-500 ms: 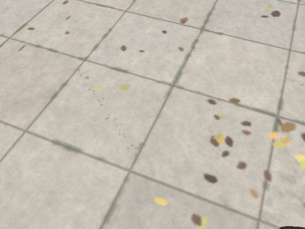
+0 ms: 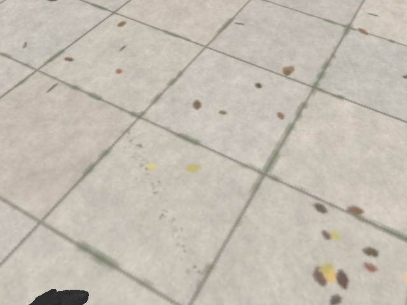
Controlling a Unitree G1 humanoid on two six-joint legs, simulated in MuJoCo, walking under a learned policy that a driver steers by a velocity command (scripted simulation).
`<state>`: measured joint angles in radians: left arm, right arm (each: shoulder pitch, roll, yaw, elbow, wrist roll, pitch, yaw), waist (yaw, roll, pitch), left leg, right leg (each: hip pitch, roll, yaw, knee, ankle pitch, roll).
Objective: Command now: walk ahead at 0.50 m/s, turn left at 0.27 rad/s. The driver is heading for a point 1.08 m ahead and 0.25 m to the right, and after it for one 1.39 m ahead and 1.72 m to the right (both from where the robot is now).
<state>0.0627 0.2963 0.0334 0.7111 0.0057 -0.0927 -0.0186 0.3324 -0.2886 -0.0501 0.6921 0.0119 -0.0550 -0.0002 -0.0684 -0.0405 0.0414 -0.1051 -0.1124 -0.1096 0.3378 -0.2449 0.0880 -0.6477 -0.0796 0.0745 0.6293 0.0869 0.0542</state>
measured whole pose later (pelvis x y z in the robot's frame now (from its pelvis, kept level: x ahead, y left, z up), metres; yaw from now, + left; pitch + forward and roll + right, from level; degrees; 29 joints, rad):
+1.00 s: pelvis +0.57 +0.02 +0.00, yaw -4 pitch +0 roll +2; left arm 0.18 0.30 0.06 0.79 -0.02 -0.04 -0.01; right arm 0.32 -0.27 -0.06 0.82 -0.02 -0.10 0.01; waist -0.05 -0.05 0.02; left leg -0.02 -0.06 0.15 0.22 -0.21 0.06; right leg -0.70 -0.10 0.09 0.84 0.01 0.01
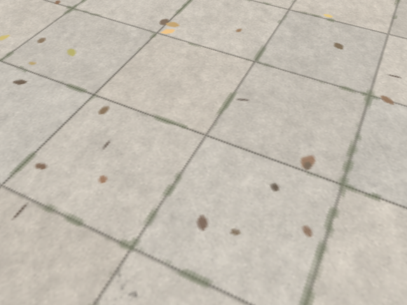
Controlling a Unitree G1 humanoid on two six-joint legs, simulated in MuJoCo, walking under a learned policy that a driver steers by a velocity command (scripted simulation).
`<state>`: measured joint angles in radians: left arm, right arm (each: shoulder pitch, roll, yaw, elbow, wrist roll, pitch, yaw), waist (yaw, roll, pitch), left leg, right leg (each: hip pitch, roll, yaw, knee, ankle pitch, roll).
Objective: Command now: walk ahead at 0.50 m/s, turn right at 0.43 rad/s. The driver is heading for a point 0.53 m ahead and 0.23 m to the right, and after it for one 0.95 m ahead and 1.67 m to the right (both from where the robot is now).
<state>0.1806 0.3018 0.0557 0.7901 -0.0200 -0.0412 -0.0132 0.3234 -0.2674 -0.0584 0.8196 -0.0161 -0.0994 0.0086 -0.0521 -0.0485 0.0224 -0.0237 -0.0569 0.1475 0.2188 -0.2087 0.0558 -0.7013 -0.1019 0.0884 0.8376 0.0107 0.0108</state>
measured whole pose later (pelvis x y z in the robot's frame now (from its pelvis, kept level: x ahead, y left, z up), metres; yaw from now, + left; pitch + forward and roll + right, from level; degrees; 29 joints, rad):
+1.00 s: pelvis +0.49 -0.08 +0.00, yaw -35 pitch +1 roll +1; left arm 0.17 0.32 0.08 0.61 -0.02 0.06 0.01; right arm 0.15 -0.28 -0.06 0.77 -0.01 -0.03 -0.01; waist -0.03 -0.02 0.09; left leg -0.24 0.03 0.15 0.38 -0.16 0.02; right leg -0.57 -0.06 0.01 0.88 -0.29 0.06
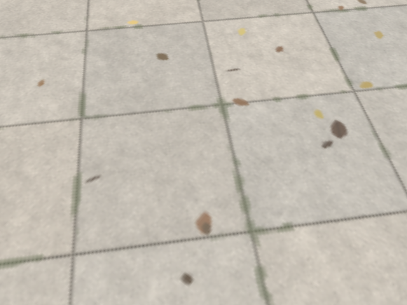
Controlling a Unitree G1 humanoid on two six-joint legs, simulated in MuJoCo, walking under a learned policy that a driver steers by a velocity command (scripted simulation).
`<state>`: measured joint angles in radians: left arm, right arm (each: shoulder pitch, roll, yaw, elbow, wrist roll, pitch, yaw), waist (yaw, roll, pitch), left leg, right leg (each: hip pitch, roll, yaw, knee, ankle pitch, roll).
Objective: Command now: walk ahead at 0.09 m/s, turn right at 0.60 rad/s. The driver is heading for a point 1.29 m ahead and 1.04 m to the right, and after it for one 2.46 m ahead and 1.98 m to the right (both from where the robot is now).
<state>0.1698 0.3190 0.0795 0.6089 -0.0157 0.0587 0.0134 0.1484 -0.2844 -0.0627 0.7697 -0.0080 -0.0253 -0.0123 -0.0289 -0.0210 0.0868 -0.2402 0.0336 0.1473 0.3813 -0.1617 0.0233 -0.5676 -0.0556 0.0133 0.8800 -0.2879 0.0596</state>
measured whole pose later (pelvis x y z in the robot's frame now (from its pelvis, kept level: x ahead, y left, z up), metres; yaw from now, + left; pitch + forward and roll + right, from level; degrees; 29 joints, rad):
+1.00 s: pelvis +0.04 -0.03 -0.01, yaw -31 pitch +0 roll +0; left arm 0.16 0.28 0.06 0.62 0.00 0.06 0.01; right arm 0.16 -0.31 -0.06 0.77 0.00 0.02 0.00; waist -0.03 0.03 0.06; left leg -0.27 0.09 0.07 0.58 -0.35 -0.04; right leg -0.24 0.01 0.01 0.50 -0.25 0.00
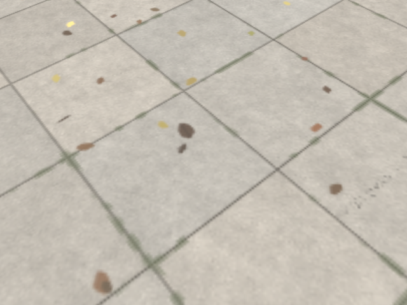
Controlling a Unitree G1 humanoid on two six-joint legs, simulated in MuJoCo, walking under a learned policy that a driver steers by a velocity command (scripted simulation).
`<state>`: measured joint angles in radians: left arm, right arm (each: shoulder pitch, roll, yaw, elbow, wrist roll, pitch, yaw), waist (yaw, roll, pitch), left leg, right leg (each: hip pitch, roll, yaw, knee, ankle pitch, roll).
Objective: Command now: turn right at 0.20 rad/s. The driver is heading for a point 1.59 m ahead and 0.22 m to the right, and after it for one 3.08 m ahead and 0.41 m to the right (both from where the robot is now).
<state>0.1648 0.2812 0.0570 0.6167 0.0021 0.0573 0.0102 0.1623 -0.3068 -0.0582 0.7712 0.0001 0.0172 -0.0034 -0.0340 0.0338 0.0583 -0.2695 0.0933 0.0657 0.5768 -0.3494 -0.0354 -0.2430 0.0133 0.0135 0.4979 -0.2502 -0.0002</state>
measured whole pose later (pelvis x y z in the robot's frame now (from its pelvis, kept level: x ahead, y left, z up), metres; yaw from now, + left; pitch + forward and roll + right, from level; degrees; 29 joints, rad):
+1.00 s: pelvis +0.32 -0.05 +0.00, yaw +0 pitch +0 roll -1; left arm 0.20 0.27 0.05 0.79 0.00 -0.08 -0.03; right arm 0.29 -0.31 -0.04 0.82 0.03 -0.08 0.00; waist 0.00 0.04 0.05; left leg -0.45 0.09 -0.04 1.16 -0.32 0.03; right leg -0.28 0.06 -0.06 0.42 -0.14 -0.07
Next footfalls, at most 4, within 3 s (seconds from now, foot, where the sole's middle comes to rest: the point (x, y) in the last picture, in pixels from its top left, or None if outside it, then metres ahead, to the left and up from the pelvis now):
0.36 left None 0.06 0.11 -0.77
0.84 right None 0.41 -0.13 -0.77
1.36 left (184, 232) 0.72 0.10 -0.77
1.90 right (243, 162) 1.02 -0.14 -0.77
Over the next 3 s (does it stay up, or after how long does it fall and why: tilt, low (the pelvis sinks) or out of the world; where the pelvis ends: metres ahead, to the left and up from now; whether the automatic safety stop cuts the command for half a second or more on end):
stays up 1.44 -0.04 -0.02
